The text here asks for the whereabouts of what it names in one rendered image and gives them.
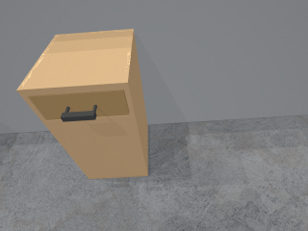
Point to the handle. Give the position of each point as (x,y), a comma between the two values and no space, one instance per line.
(79,116)

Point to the cabinet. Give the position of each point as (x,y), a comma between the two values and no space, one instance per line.
(114,146)

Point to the drawer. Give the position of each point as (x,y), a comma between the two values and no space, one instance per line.
(108,102)

